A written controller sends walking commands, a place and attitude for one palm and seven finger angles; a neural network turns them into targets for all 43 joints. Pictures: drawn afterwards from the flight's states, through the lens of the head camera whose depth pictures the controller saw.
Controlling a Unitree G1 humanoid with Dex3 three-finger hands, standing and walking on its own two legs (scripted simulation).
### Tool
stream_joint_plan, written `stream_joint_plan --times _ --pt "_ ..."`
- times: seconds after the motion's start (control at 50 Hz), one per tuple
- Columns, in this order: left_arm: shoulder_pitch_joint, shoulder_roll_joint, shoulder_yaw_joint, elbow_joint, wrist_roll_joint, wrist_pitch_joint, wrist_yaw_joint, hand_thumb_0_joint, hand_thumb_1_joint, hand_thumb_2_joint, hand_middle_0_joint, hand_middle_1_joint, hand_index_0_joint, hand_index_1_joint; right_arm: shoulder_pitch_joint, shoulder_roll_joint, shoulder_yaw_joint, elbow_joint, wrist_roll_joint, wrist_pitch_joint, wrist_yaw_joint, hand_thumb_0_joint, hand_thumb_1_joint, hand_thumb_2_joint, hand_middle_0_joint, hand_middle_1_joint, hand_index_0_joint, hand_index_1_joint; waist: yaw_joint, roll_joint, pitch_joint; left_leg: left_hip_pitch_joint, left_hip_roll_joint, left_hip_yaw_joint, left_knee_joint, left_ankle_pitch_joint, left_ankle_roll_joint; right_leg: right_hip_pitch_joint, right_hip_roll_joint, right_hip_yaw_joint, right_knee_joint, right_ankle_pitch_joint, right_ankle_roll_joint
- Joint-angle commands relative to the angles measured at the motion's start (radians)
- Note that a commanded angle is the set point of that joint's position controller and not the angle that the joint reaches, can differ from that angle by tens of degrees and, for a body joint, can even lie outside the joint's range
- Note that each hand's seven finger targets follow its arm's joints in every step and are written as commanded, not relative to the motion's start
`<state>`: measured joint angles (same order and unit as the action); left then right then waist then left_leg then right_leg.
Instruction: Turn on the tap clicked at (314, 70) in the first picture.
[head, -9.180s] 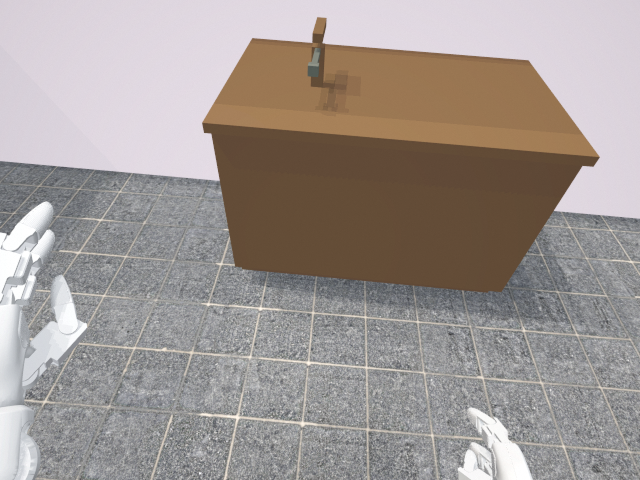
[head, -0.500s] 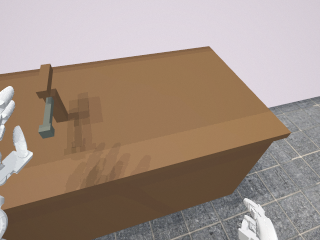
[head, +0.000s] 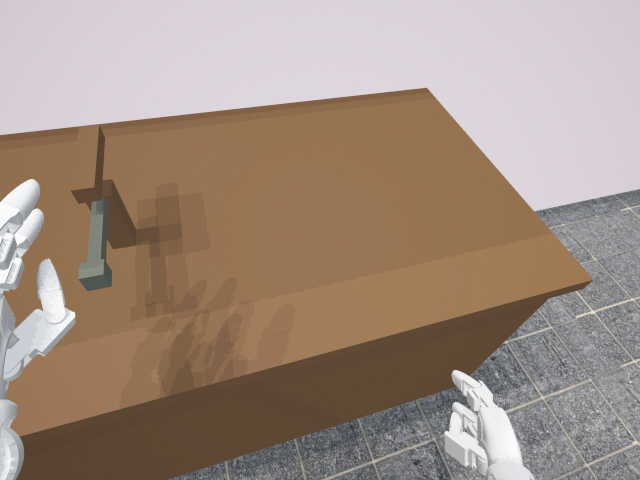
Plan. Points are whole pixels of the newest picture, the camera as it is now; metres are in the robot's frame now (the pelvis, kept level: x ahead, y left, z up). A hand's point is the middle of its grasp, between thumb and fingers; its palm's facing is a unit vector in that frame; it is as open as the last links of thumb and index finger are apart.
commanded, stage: come to a stop and stand still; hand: left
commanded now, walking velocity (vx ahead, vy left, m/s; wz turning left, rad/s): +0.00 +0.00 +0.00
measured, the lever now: (95, 275) +0.33 +0.31 +0.05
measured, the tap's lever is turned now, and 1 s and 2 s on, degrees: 0 0 0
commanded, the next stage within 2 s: look again from close up in 1.16 s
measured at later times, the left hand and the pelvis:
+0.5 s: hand (28, 341) +0.19 +0.26 +0.17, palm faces +0.37 -0.83 -0.42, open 7.4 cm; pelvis -0.04 +0.01 +0.00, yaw -1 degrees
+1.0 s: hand (37, 318) +0.21 +0.27 +0.16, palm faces +0.36 -0.85 -0.39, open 7.4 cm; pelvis -0.01 +0.02 +0.00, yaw -1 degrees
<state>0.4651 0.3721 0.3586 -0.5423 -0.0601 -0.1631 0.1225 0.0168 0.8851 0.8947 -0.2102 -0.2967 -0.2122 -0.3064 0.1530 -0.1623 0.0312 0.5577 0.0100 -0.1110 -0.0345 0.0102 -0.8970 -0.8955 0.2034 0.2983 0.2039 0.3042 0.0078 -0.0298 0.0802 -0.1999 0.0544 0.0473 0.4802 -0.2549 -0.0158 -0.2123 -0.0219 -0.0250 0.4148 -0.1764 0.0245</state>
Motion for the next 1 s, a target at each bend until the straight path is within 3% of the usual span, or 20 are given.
stream_joint_plan --times 0.0,0.02,0.06,0.1,0.12,0.18,0.2,0.22,0.28,0.3,0.32,0.34,0.46,0.52,0.58,0.7,0.72,0.8,0.82,0.98 --pt "-0.828 0.548 0.427 0.010 0.080 -0.127 -0.021 0.000 0.900 0.900 -0.200 -0.300 -0.200 -0.300 -0.004 -0.105 -0.076 -0.036 -0.008 -0.081 -0.006 0.000 -0.900 -0.900 0.200 0.300 0.200 0.300 0.026 0.245 -0.114 0.015 0.073 -0.028 0.003 0.295 0.015 -0.085 -0.124 0.049 0.000 0.197 -0.119" --pt "-0.504 0.302 0.240 0.136 0.058 -0.121 -0.053 0.000 0.900 0.900 -0.200 -0.300 -0.200 -0.300 0.044 -0.146 -0.095 -0.076 -0.025 -0.097 0.008 0.000 -0.900 -0.900 0.200 0.300 0.200 0.300 0.029 0.259 -0.218 0.098 0.029 -0.002 -0.029 0.342 -0.003 -0.010 -0.045 0.082 0.068 0.267 -0.113" --pt "-0.251 0.150 0.089 0.081 0.017 -0.116 -0.080 0.000 0.900 0.900 -0.200 -0.300 -0.200 -0.300 0.021 -0.162 -0.102 -0.118 0.009 -0.103 0.037 0.000 -0.900 -0.900 0.200 0.300 0.200 0.300 0.040 0.173 -0.245 0.096 0.025 0.030 -0.020 0.292 0.021 0.051 -0.052 0.097 0.022 0.286 -0.055" --pt "-0.085 0.045 -0.004 0.032 -0.004 -0.092 -0.077 0.000 0.900 0.900 -0.200 -0.300 -0.200 -0.300 -0.010 -0.141 -0.087 -0.137 0.033 -0.102 0.066 0.000 -0.900 -0.900 0.200 0.300 0.200 0.300 0.039 0.063 -0.253 0.077 0.018 0.033 -0.046 0.209 0.025 0.105 -0.049 0.072 -0.004 0.250 -0.035" --pt "-0.078 0.069 -0.006 -0.019 0.000 -0.086 -0.072 0.000 0.900 0.900 -0.200 -0.300 -0.200 -0.300 0.003 -0.151 -0.087 -0.150 0.031 -0.098 0.064 0.000 -0.900 -0.900 0.200 0.300 0.200 0.300 0.039 -0.010 -0.227 0.046 0.019 0.029 -0.060 0.148 0.023 0.106 -0.043 0.063 -0.025 0.196 -0.029" --pt "-0.101 0.207 0.133 -0.051 0.005 -0.091 -0.046 0.000 0.900 0.900 -0.200 -0.300 -0.200 -0.300 -0.024 -0.152 -0.073 -0.159 0.024 -0.096 0.031 0.000 -0.900 -0.900 0.200 0.300 0.200 0.300 0.040 -0.148 -0.135 -0.026 0.004 0.010 -0.086 -0.059 0.021 0.028 -0.048 0.078 -0.113 -0.074 -0.028" --pt "-0.110 0.287 0.216 -0.067 0.012 -0.092 -0.026 0.000 0.900 0.900 -0.200 -0.300 -0.200 -0.300 -0.048 -0.153 -0.066 -0.152 0.024 -0.089 0.019 0.000 -0.900 -0.900 0.200 0.300 0.200 0.300 0.039 -0.099 -0.113 -0.017 0.004 0.011 -0.103 -0.085 0.023 -0.012 -0.042 0.075 -0.124 -0.135 -0.030" --pt "-0.099 0.227 0.181 -0.051 0.005 -0.103 -0.032 0.000 0.900 0.900 -0.200 -0.300 -0.200 -0.300 -0.029 -0.144 -0.059 -0.161 0.017 -0.086 0.010 0.000 -0.900 -0.900 0.200 0.300 0.200 0.300 0.031 -0.089 -0.109 -0.041 0.003 0.008 -0.105 -0.108 0.030 -0.008 -0.046 0.062 -0.124 -0.166 -0.032" --pt "-0.162 0.242 0.190 -0.151 0.007 -0.142 -0.028 0.000 0.900 0.900 -0.200 -0.300 -0.200 -0.300 -0.017 -0.149 -0.057 -0.166 0.012 -0.104 -0.004 0.000 -0.900 -0.900 0.200 0.300 0.200 0.300 0.026 0.104 -0.114 -0.070 0.008 -0.002 -0.129 -0.157 0.038 0.021 -0.038 0.090 -0.089 -0.141 -0.039" --pt "-0.209 0.288 0.221 -0.203 0.018 -0.149 -0.019 0.000 0.900 0.900 -0.200 -0.300 -0.200 -0.300 -0.034 -0.151 -0.055 -0.161 0.014 -0.108 -0.007 0.000 -0.900 -0.900 0.200 0.300 0.200 0.300 0.025 0.163 -0.127 -0.065 0.015 -0.007 -0.140 -0.158 0.039 0.033 -0.033 0.086 -0.070 -0.123 -0.039" --pt "-0.189 0.233 0.178 -0.177 0.016 -0.155 -0.021 0.000 0.900 0.900 -0.200 -0.300 -0.200 -0.300 -0.016 -0.151 -0.056 -0.157 0.008 -0.114 -0.007 0.000 -0.900 -0.900 0.200 0.300 0.200 0.300 0.026 0.174 -0.139 -0.082 0.021 -0.013 -0.146 -0.162 0.043 0.062 -0.031 0.069 -0.055 -0.096 -0.039" --pt "-0.188 0.232 0.174 -0.179 0.017 -0.157 -0.020 0.000 0.900 0.900 -0.200 -0.300 -0.200 -0.300 -0.009 -0.149 -0.057 -0.159 0.010 -0.125 -0.006 0.000 -0.900 -0.900 0.200 0.300 0.200 0.300 0.029 0.180 -0.146 -0.080 0.023 -0.010 -0.142 -0.166 0.042 0.073 -0.029 0.068 -0.048 -0.080 -0.039" --pt "-0.150 0.153 0.104 -0.058 0.024 -0.158 -0.031 0.000 0.900 0.900 -0.200 -0.300 -0.200 -0.300 0.016 -0.156 -0.060 -0.113 0.008 -0.155 0.004 0.000 -0.900 -0.900 0.200 0.300 0.200 0.300 0.025 0.045 -0.096 -0.076 0.022 -0.018 -0.140 -0.187 0.032 0.016 -0.026 0.067 -0.087 -0.125 -0.030" --pt "-0.158 0.122 0.070 -0.007 0.032 -0.151 -0.036 0.000 0.900 0.900 -0.200 -0.300 -0.200 -0.300 0.014 -0.158 -0.057 -0.104 0.009 -0.148 0.007 0.000 -0.900 -0.900 0.200 0.300 0.200 0.300 0.020 0.069 -0.078 -0.096 0.030 -0.032 -0.179 -0.213 0.034 0.009 -0.010 0.048 -0.071 -0.131 -0.023" --pt "-0.176 0.152 0.095 -0.032 0.038 -0.153 -0.033 0.000 0.900 0.900 -0.200 -0.300 -0.200 -0.300 0.013 -0.156 -0.063 -0.115 0.011 -0.145 0.011 0.000 -0.900 -0.900 0.200 0.300 0.200 0.300 0.024 0.045 -0.090 -0.109 0.035 -0.038 -0.170 -0.196 0.039 0.040 -0.015 0.057 -0.061 -0.099 -0.025" --pt "-0.184 0.198 0.135 -0.147 0.039 -0.152 -0.023 0.000 0.900 0.900 -0.200 -0.300 -0.200 -0.300 -0.016 -0.149 -0.060 -0.128 0.011 -0.136 0.016 0.000 -0.900 -0.900 0.200 0.300 0.200 0.300 0.020 0.121 -0.133 -0.060 0.031 -0.040 -0.154 -0.041 0.032 0.076 -0.017 0.041 -0.030 0.034 -0.030" --pt "-0.166 0.156 0.105 -0.131 0.034 -0.152 -0.027 0.000 0.900 0.900 -0.200 -0.300 -0.200 -0.300 -0.002 -0.149 -0.062 -0.127 0.004 -0.133 0.017 0.000 -0.900 -0.900 0.200 0.300 0.200 0.300 0.018 0.103 -0.145 -0.053 0.031 -0.040 -0.146 -0.004 0.032 0.084 -0.015 0.033 -0.027 0.066 -0.030" --pt "-0.146 0.191 0.143 -0.161 0.028 -0.147 -0.021 0.000 0.900 0.900 -0.200 -0.300 -0.200 -0.300 -0.013 -0.146 -0.066 -0.129 0.010 -0.126 0.019 0.000 -0.900 -0.900 0.200 0.300 0.200 0.300 0.018 0.103 -0.183 0.004 0.034 -0.034 -0.115 0.139 0.022 0.099 -0.026 0.034 -0.005 0.177 -0.033" --pt "-0.124 0.143 0.105 -0.119 0.021 -0.144 -0.028 0.000 0.900 0.900 -0.200 -0.300 -0.200 -0.300 0.000 -0.149 -0.066 -0.127 0.003 -0.119 0.018 0.000 -0.900 -0.900 0.200 0.300 0.200 0.300 0.016 0.082 -0.176 0.005 0.035 -0.035 -0.115 0.155 0.022 0.089 -0.025 0.032 -0.013 0.182 -0.031" --pt "-0.130 0.145 0.096 -0.122 0.023 -0.128 -0.025 0.000 0.900 0.900 -0.200 -0.300 -0.200 -0.300 -0.008 -0.155 -0.075 -0.137 0.007 -0.094 0.016 0.000 -0.900 -0.900 0.200 0.300 0.200 0.300 0.014 0.079 -0.172 0.011 0.042 -0.037 -0.110 0.149 0.023 0.090 -0.042 0.050 -0.018 0.196 -0.037"
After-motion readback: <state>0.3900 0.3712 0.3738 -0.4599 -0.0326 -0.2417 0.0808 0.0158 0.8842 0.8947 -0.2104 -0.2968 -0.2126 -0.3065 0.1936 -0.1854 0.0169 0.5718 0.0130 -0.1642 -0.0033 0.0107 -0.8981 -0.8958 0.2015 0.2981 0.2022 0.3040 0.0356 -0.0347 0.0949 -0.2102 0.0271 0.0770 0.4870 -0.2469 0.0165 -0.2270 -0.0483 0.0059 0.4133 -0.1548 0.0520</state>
